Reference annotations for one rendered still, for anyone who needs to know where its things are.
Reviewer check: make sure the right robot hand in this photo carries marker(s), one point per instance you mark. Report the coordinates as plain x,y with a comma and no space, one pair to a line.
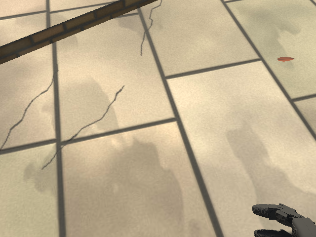
300,226

